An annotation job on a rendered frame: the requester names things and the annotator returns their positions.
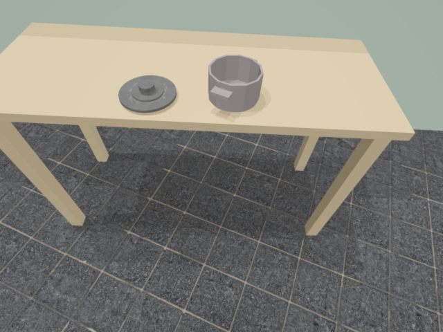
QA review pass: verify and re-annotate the table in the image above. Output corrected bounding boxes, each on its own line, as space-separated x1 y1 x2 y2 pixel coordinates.
0 23 415 236

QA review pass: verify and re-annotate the knob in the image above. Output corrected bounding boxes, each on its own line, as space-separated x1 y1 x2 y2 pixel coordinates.
138 80 155 93

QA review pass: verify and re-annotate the lid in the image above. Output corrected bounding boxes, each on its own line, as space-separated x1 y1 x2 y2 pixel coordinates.
118 75 177 113

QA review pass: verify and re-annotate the pot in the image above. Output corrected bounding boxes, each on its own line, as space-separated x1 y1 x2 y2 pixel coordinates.
208 55 264 112

